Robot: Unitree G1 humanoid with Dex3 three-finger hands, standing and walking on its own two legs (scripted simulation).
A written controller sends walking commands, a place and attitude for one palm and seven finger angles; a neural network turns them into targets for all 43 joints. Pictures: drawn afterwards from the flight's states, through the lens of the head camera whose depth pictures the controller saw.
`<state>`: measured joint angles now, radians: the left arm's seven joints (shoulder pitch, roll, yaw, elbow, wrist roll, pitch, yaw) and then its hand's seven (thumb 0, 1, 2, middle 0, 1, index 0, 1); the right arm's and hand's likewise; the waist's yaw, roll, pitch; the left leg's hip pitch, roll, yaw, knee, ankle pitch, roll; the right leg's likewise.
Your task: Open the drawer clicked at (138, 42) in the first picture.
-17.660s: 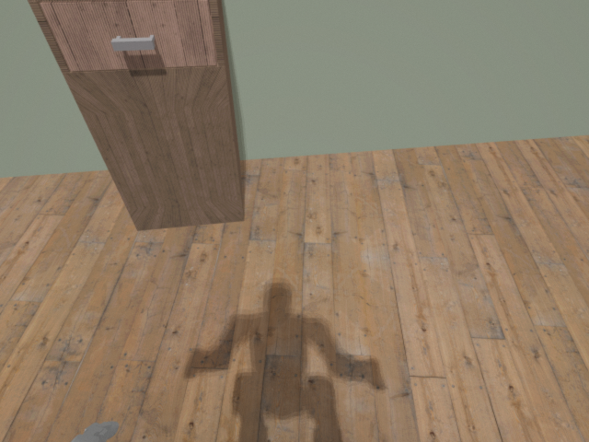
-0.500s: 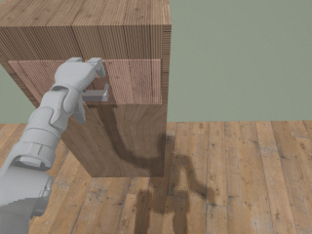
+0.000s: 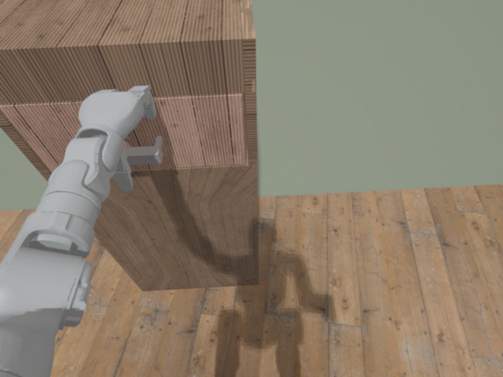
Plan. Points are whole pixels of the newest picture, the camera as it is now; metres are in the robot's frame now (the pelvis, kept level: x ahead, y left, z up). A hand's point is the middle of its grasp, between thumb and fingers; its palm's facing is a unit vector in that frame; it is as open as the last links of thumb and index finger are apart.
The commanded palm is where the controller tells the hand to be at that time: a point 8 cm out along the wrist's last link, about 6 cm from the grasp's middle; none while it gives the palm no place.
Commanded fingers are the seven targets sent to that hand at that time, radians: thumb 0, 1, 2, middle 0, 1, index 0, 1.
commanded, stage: move the hooked fingers above the handle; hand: left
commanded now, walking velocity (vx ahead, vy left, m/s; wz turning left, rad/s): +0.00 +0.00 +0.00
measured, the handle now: (134, 148) +0.52 +0.22 +0.06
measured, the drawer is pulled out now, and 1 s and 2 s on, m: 0.00 0.00 0.00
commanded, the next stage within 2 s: lower the fingers behind the handle in 0.10 s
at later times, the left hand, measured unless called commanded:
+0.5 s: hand (127, 139) +0.48 +0.20 +0.13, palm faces +0.03 -0.02 -1.00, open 13.6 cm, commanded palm +0.47 +0.24 +0.15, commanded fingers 0.00 -0.50 0.30 -0.30 -1.20 -0.30 -1.20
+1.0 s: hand (129, 140) +0.48 +0.20 +0.12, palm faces +0.08 -0.01 -1.00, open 13.6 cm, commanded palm +0.46 +0.24 +0.12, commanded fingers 0.00 -0.50 0.30 -0.30 -1.20 -0.30 -1.20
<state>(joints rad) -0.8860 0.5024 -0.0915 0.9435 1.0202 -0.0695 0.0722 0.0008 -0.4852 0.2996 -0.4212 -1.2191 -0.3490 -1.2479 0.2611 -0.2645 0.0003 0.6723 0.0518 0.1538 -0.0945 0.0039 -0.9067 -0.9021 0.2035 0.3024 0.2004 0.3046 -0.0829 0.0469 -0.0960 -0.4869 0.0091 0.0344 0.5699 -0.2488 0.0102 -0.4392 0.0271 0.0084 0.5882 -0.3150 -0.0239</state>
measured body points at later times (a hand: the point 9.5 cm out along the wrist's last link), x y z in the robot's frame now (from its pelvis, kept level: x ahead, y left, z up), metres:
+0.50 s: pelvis -0.01 +0.00 -0.01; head +0.03 -0.02 +0.44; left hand +0.47 +0.20 +0.18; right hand +0.02 -0.28 -0.14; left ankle +0.02 +0.12 -0.73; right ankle -0.02 -0.10 -0.73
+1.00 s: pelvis -0.03 +0.01 -0.01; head +0.03 +0.01 +0.43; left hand +0.47 +0.20 +0.17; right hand +0.02 -0.27 -0.13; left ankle +0.02 +0.12 -0.73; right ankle -0.02 -0.10 -0.73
